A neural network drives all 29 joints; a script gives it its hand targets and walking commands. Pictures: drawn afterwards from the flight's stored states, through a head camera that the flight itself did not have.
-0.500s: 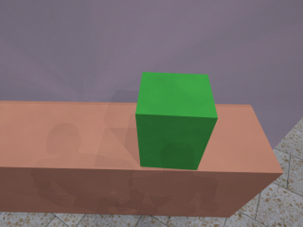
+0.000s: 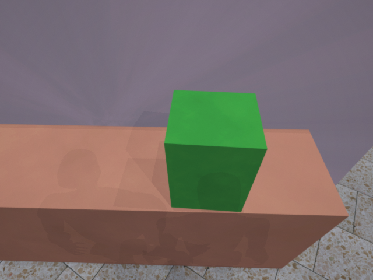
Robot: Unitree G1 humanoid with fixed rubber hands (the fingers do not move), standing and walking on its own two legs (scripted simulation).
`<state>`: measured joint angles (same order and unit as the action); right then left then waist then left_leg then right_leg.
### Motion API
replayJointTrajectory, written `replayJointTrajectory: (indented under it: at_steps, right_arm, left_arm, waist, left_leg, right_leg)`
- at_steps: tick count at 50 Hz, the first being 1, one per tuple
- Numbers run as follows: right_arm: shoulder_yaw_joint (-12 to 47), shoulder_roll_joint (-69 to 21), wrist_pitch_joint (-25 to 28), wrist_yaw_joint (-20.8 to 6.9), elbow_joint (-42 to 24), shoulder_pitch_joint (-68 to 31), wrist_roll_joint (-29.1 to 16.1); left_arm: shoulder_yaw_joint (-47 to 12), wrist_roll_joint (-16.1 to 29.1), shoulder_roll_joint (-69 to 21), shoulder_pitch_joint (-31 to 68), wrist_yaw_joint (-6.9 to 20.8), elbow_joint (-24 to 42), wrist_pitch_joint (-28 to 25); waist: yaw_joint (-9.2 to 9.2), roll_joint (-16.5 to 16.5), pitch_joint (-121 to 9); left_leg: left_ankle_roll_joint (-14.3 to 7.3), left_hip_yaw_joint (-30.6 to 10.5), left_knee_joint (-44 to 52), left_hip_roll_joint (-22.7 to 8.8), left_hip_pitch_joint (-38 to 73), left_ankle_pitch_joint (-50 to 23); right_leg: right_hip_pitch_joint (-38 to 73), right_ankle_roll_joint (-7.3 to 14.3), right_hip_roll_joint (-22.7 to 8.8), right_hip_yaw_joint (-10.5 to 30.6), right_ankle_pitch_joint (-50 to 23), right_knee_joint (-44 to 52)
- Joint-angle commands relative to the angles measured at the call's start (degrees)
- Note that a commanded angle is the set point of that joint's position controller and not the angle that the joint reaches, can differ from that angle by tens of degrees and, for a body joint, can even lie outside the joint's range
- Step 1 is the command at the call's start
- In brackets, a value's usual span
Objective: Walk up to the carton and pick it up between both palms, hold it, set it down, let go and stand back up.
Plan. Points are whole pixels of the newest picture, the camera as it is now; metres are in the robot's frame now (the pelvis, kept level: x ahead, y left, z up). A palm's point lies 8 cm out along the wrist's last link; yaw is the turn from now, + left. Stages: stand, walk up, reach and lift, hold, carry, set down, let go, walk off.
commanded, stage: stand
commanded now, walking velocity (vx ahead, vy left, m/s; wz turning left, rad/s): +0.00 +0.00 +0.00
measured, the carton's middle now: (209, 155) +0.42 -0.05 -0.01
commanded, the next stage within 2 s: none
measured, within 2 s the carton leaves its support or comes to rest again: neither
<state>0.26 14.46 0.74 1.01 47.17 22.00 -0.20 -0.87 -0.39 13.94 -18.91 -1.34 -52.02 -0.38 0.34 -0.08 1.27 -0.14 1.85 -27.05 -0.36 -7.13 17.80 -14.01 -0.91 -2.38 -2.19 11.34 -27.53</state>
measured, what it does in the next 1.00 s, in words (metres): stands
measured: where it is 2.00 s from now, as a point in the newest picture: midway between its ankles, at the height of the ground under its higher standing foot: outside the picture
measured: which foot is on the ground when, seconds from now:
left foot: down 0.00-1.00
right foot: down 0.00-1.00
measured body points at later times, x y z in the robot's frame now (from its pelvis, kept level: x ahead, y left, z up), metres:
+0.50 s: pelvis +0.01 -0.01 +0.00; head +0.01 -0.01 +0.45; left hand +0.03 +0.25 -0.14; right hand +0.03 -0.26 -0.14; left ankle -0.03 +0.12 -0.74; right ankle +0.04 -0.13 -0.74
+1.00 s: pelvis +0.01 -0.01 +0.00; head +0.02 -0.01 +0.45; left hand +0.03 +0.24 -0.15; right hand +0.02 -0.26 -0.14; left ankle -0.03 +0.12 -0.74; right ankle +0.04 -0.13 -0.74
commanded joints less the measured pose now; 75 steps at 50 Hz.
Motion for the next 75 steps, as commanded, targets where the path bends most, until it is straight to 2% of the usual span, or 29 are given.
replayJointTrajectory:
  at_steps: [1, 75]
  right_arm:
    - [-1.78, 6.91, 0.71, 0.34, -2.15, 3.40, -0.03]
    - [-1.30, 2.83, 0.46, 1.47, 8.55, 3.17, -0.09]
  left_arm:
    - [1.59, 0.04, 7.03, -2.55, -0.29, 2.16, -0.65]
    - [1.66, 0.38, 3.53, -2.98, -1.20, -5.01, -0.77]
  waist:
    - [-0.02, -0.05, 3.39]
    - [-0.15, 0.25, 3.98]
  left_leg:
    - [-1.24, -5.89, 7.35, -4.93, -7.23, -5.61]
    - [-0.53, -4.81, 8.71, -5.83, -3.78, -8.83]
  right_leg:
    - [2.49, 1.90, -3.91, 5.79, -4.81, 4.62]
    - [3.60, 1.98, -3.79, 5.59, -8.46, 6.47]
